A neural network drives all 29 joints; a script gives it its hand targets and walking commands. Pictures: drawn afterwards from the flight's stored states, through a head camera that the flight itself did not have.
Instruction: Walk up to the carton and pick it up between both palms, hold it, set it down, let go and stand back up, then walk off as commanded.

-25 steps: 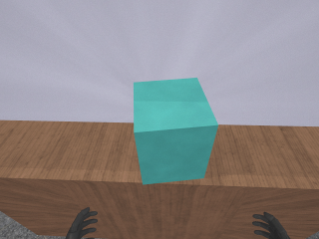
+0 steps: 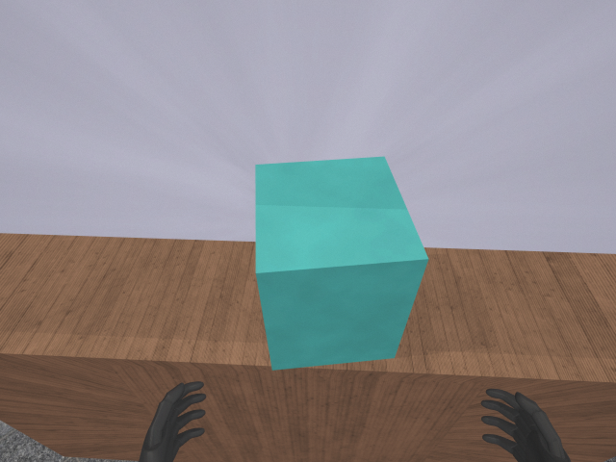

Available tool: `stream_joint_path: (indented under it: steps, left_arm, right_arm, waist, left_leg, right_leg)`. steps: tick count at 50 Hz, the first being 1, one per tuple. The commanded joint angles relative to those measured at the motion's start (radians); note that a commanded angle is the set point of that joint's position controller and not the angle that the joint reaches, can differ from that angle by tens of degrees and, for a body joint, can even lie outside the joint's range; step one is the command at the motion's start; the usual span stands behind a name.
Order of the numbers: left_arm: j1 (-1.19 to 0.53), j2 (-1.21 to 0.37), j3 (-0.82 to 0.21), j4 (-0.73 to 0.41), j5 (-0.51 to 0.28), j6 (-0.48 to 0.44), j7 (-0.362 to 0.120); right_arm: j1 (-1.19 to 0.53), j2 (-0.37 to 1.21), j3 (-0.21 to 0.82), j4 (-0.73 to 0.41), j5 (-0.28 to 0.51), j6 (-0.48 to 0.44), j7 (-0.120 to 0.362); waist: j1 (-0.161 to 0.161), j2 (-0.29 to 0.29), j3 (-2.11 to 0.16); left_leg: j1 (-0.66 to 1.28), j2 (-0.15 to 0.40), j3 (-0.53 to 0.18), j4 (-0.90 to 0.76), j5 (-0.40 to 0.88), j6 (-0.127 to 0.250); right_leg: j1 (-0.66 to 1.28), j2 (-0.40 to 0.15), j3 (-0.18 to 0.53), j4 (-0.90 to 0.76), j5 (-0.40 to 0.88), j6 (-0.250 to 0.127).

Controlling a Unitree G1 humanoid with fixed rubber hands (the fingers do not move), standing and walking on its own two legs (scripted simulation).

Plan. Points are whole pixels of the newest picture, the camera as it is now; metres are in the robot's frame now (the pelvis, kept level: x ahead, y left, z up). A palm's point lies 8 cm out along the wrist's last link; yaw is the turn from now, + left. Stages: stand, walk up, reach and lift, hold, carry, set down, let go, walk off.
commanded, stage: reach and lift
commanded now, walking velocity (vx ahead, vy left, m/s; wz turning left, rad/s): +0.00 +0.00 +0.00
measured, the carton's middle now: (327, 265) +0.42 +0.01 +0.02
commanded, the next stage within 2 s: none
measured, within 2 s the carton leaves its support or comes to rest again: neither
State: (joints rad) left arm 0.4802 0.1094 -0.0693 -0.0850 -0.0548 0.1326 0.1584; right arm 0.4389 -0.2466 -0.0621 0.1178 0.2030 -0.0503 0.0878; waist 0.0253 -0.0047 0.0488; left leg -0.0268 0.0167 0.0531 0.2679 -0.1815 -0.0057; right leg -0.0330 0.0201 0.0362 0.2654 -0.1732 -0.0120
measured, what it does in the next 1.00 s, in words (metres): stands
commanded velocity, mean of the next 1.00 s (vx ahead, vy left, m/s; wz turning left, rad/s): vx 0.00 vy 0.00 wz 0.00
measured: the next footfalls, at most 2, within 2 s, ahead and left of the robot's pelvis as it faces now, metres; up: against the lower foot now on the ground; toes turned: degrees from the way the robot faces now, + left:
none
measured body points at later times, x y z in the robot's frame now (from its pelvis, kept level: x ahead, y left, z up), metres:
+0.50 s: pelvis -0.03 -0.02 +0.00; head -0.02 -0.02 +0.45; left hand +0.19 +0.17 +0.04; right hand +0.21 -0.22 +0.03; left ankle -0.02 +0.12 -0.75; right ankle -0.01 -0.12 -0.75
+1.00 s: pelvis +0.00 -0.02 +0.00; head +0.02 -0.02 +0.45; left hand +0.27 +0.19 +0.09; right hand +0.30 -0.21 +0.08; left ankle -0.02 +0.12 -0.75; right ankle -0.01 -0.12 -0.75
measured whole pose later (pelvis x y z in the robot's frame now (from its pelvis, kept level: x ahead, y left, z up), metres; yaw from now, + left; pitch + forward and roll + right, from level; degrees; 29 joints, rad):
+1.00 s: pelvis +0.00 -0.02 +0.00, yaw +0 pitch -2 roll +0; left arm 0.02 0.14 0.11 -0.33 -0.15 0.58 0.12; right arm -0.03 -0.32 0.04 -0.04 0.38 0.23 -0.12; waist 0.03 -0.01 0.08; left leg -0.06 0.04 0.05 0.27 -0.17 -0.03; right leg -0.07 0.04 0.03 0.30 -0.18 -0.03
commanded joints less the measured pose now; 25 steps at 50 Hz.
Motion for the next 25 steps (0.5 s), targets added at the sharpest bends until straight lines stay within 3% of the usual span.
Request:
stream_joint_path:
  steps: [1,14,20,25]
  left_arm:
    - [-0.015,0.039,0.005,-0.223,0.0,-0.092,0.004]
    - [-0.152,0.032,-0.038,-0.328,-0.025,-0.057,0.037]
    - [-0.338,0.063,-0.019,-0.315,-0.062,0.048,0.043]
    - [-0.46,0.075,0.045,-0.331,-0.097,0.144,0.046]
  right_arm:
    - [0.003,-0.124,-0.047,-0.229,0.019,-0.078,-0.023]
    - [-0.069,-0.062,-0.001,-0.367,0.056,-0.032,-0.067]
    - [-0.248,-0.064,-0.015,-0.375,0.043,0.055,-0.097]
    - [-0.374,-0.069,-0.019,-0.39,0.039,0.119,-0.134]
  waist:
    - [-0.002,-0.06,-0.09]
    - [0.043,0.002,-0.046]
    - [0.04,-0.016,-0.037]
    - [0.052,-0.06,-0.107]
  left_leg:
    - [0.144,-0.025,-0.017,0.033,0.369,-0.037]
    - [0.041,-0.009,-0.02,-0.01,0.094,-0.007]
    - [0.001,-0.001,-0.017,-0.038,-0.064,0.011]
    - [-0.001,0.004,-0.005,-0.034,-0.028,0.023]
  right_leg:
    - [-0.098,0.026,-0.002,-0.035,0.284,-0.022]
    - [-0.175,-0.003,0.024,-0.037,-0.008,-0.035]
    - [-0.204,-0.018,0.033,-0.04,-0.163,-0.027]
    - [-0.164,-0.016,0.037,-0.019,-0.119,-0.009]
